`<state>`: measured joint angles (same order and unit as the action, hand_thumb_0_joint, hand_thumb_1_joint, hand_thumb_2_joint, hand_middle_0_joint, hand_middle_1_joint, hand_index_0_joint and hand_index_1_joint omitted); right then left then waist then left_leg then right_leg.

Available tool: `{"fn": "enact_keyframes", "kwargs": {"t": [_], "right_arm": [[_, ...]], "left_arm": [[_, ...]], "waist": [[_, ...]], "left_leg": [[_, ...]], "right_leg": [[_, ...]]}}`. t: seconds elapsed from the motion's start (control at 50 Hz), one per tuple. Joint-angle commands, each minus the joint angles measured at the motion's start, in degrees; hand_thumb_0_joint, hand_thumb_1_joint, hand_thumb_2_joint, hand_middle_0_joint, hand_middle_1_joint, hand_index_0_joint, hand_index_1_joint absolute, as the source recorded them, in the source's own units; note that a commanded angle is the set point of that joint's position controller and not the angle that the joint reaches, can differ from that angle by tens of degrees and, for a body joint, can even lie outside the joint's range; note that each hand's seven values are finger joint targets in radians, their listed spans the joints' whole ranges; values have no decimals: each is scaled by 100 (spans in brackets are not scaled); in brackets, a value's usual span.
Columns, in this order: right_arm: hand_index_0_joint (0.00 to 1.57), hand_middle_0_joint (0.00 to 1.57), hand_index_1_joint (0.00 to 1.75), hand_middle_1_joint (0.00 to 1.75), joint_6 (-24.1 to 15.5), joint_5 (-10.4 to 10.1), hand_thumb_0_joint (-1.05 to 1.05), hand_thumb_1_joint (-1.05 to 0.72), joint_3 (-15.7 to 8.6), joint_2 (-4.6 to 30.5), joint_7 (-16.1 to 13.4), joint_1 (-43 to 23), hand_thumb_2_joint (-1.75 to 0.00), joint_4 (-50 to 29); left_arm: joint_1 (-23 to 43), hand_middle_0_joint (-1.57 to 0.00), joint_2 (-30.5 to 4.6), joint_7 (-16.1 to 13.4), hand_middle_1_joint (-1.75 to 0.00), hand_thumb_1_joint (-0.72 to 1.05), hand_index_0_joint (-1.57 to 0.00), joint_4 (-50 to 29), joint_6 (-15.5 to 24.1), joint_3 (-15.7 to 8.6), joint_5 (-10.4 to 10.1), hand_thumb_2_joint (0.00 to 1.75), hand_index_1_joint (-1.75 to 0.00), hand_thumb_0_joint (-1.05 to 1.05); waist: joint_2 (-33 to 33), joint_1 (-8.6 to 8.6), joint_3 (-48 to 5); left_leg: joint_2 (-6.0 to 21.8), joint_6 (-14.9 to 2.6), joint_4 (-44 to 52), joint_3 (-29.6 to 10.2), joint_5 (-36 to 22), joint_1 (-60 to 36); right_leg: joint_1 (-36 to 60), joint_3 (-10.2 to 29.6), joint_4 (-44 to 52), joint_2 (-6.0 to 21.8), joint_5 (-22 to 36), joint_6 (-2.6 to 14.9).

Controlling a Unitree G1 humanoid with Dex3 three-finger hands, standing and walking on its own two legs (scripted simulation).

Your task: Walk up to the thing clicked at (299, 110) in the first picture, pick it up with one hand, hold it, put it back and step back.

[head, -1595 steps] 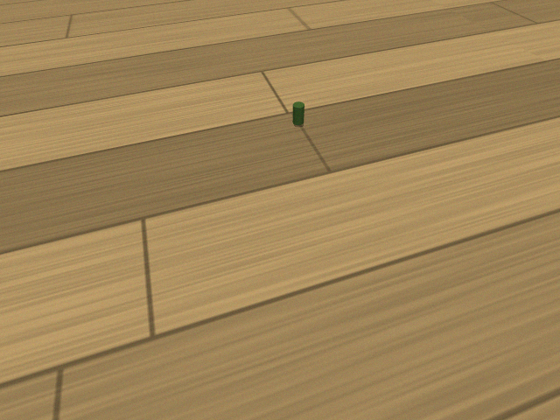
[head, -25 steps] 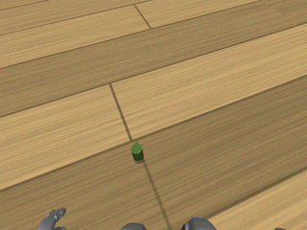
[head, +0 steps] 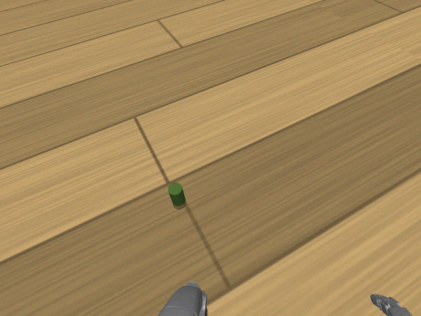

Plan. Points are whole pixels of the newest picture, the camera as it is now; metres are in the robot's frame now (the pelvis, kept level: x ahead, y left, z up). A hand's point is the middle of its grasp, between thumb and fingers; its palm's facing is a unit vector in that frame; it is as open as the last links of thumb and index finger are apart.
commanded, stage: step back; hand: left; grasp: from the side
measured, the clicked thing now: (176, 194) +0.71 +0.27 -0.69
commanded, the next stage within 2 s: stand in 1.82 s
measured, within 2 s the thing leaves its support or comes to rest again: neither
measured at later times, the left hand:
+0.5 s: hand out of the picture -0.05 +0.27 -0.14, palm faces +0.05 -0.92 -0.38, open 7.4 cm
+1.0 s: hand out of the picture -0.26 +0.26 -0.14, palm faces +0.11 -0.91 -0.40, open 7.4 cm
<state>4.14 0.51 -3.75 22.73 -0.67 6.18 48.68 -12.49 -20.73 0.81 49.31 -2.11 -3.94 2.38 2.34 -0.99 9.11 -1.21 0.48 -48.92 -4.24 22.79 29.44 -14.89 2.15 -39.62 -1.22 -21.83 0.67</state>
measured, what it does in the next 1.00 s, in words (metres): walks backwards: left foot, then right foot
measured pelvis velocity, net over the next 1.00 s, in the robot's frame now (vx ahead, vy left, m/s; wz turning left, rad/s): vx -0.30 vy -0.03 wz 0.12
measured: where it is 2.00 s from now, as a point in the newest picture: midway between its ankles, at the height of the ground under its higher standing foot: outside the picture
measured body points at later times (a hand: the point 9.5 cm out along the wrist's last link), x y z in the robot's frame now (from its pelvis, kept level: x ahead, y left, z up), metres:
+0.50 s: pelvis -0.16 -0.01 +0.01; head -0.10 +0.01 +0.45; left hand -0.06 +0.32 -0.11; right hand -0.03 -0.31 -0.10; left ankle -0.11 +0.12 -0.72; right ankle -0.18 -0.14 -0.66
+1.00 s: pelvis -0.30 -0.03 +0.01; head -0.28 -0.03 +0.46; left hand -0.27 +0.30 -0.11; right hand -0.20 -0.33 -0.12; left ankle -0.31 +0.09 -0.72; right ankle -0.23 -0.14 -0.70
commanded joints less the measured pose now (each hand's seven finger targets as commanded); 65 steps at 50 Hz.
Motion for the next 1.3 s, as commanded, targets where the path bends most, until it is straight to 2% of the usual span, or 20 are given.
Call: {"fn": "enact_keyframes", "kwargs": {"t": [0.0,0.14,0.22,0.26,0.28,0.36,0.46,0.56,0.58,0.6,0.62,0.68,0.8,0.86,0.9,0.92,0.94,1.1,1.18,1.28], "right_arm": [[20,20,30,30,-180,-72,0,-90,-311,1144,-79,504,-90,-296],[20,20,30,30,-308,45,0,-90,-163,958,-96,486,-90,-354],[20,20,30,30,-355,117,0,-90,-278,1072,-85,1051,-90,-45],[20,20,30,30,-315,116,0,-90,-464,2083,-5,686,-90,-238],[20,20,30,30,-358,208,0,-90,-490,2093,-11,676,-90,-272],[20,20,30,30,-396,161,0,-90,-252,1431,-130,82,-90,-356],[20,20,30,30,-329,170,0,-90,-292,1376,-128,294,-90,-444],[20,20,30,30,-142,49,0,-90,-231,1327,-52,16,-90,-470],[20,20,30,30,-150,30,0,-90,-154,1057,-30,131,-90,-527],[20,20,30,30,-140,9,0,-90,-168,903,-137,-200,-90,-635],[20,20,30,30,-101,16,0,-90,-286,1146,-174,-262,-90,-605],[20,20,30,30,-146,-52,0,-90,-220,1087,-134,285,-90,-284],[20,20,30,30,-312,118,0,-90,-162,962,-31,44,-90,-257],[20,20,30,30,-408,102,0,-90,-208,895,16,691,-90,132],[20,20,30,30,-483,235,0,-90,-325,1118,-9,859,-90,325],[20,20,30,30,-499,241,0,-90,-343,1677,15,432,-90,180],[20,20,30,30,-521,212,0,-90,-385,1841,48,166,-90,87],[20,20,30,30,-469,172,0,-90,-178,1091,89,-46,-90,219],[20,20,30,30,-447,129,0,-90,-189,955,77,248,-90,348],[20,20,30,30,-578,129,0,-90,-162,755,122,578,-90,628]], "left_arm": [[1166,-20,-1651,-254,-30,90,-20,-865,178,-497,20,90,-30,0],[318,-20,-1440,-318,-30,90,-20,-785,81,-456,15,90,-30,0],[371,-20,-1406,-245,-30,90,-20,-839,-59,-295,-118,90,-30,0],[790,-20,-1267,-267,-30,90,-20,-989,-52,-297,-206,90,-30,0],[1133,-20,-1353,-318,-30,90,-20,-959,-59,-391,-115,90,-30,0],[271,-20,-1232,-279,-30,90,-20,-555,-76,-346,-229,90,-30,0],[297,-20,-1140,-221,-30,90,-20,-579,-2,-309,-130,90,-30,0],[-325,-20,-1184,-206,-30,90,-20,-118,144,-332,-30,90,-30,0],[-296,-20,-1560,-199,-30,90,-20,-188,186,-433,47,90,-30,0],[40,-20,-2291,-182,-30,90,-20,-309,133,-604,10,90,-30,0],[321,-20,-2374,-211,-30,90,-20,-508,182,-600,31,90,-30,0],[917,-20,-1582,-280,-30,90,-20,-607,209,-419,40,90,-30,0],[13,-20,-1596,-227,-30,90,-20,-395,238,-462,87,90,-30,0],[356,-20,-1689,-157,-30,90,-20,-392,169,-407,5,90,-30,0],[42,-20,-1121,-117,-30,90,-20,-332,147,-170,-23,90,-30,0],[427,-20,-1072,-120,-30,90,-20,-340,172,-130,-135,90,-30,0],[734,-20,-1523,-140,-30,90,-20,-252,193,-309,-69,90,-30,0],[-1,-20,-1116,-63,-30,90,-20,371,419,-228,-77,90,-30,0],[345,-20,-1861,-124,-30,90,-20,303,570,-378,14,90,-30,0],[651,-20,-1517,-113,-30,90,-20,309,545,-245,-49,90,-30,0]], "waist": [[-947,390,-364],[-1360,-227,-1066],[-1050,32,-1295],[1120,208,-1166],[965,433,-1002],[511,-149,-948],[764,130,-1092],[624,-118,-1506],[-332,-46,-1315],[-1995,-337,-1010],[-1742,-269,-601],[-721,183,-737],[-1279,-424,-891],[-1349,-6,-983],[-83,35,-1103],[963,142,-781],[589,219,-283],[514,-86,-612],[-811,-40,-281],[-1086,113,-713]], "left_leg": [[-601,6,-2242,-682,273,-196],[-103,73,338,10,700,-205],[31,-176,2431,217,-1231,-1715],[2044,-1444,2878,-2311,-2302,-1364],[2337,-1843,3012,-2880,-2623,-920],[1564,-1358,2212,-1053,-3658,-1443],[1735,-1503,2030,-1128,-3521,-2223],[1186,-779,1348,-580,-2090,-1251],[533,-431,667,-396,-822,-184],[-442,-119,-754,-52,1167,111],[-192,-24,-1797,-720,1345,-162],[-507,-10,-2253,-641,455,-132],[-127,62,293,56,829,-135],[-53,-150,2395,498,141,-1780],[632,-417,3116,-930,672,-2950],[1943,-1071,3829,-2811,2706,-1789],[2203,-1414,4007,-2971,3027,-532],[934,-612,2571,-590,765,-896],[171,-70,174,-178,792,-527],[181,-119,1515,259,47,-1458]], "right_leg": [[-1134,1338,1895,1636,1207,1085],[1149,1078,1009,1656,2712,1038],[280,682,199,1181,2388,533],[-853,-343,-1338,-169,-911,11],[-837,461,-2478,-218,-1618,-17],[-1243,762,-3346,-355,-832,45],[-1048,387,-1534,-47,-985,-202],[720,-89,1576,25,873,67],[992,1269,1730,772,597,315],[-311,2851,2271,2277,814,1352],[-1238,3392,2437,2715,901,1735],[-606,1257,1421,1581,2212,1105],[725,1429,1600,1486,-453,1011],[-152,1166,1458,1437,-604,783],[-1421,560,324,840,-938,312],[-1745,-229,-387,150,-1092,4],[-1119,271,-1116,393,-1127,-20],[776,-292,1784,-8,331,82],[-209,2772,2812,2079,-2443,1153],[-243,1234,2183,1379,-455,732]]}}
